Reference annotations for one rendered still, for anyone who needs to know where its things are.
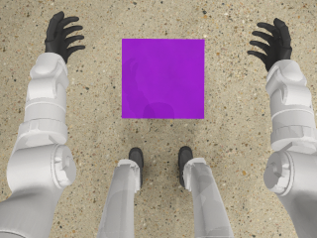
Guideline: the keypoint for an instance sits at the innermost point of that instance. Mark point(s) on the robot right upper arm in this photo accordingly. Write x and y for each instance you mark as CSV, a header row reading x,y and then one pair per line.
x,y
292,176

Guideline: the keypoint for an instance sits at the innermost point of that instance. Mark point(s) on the right robot forearm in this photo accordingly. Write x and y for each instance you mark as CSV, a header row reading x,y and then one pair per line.
x,y
291,110

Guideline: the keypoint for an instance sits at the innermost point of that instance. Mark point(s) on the carton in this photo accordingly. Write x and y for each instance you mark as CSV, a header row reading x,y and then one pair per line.
x,y
163,78

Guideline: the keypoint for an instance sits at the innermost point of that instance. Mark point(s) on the right robot foot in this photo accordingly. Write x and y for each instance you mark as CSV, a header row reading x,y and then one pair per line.
x,y
184,155

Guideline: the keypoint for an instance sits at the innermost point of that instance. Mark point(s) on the left robot forearm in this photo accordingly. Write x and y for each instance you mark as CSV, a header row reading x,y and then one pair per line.
x,y
45,108

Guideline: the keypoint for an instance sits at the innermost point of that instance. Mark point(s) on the robot right hand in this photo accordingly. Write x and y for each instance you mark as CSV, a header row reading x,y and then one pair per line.
x,y
279,43

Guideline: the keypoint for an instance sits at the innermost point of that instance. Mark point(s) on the robot left upper arm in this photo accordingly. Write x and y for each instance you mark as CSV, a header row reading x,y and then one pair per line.
x,y
37,177

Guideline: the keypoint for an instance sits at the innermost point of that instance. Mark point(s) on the robot left hand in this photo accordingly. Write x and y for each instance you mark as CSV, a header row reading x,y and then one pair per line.
x,y
56,41

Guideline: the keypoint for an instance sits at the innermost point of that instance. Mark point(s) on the left robot thigh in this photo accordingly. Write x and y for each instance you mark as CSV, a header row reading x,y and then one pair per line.
x,y
117,220

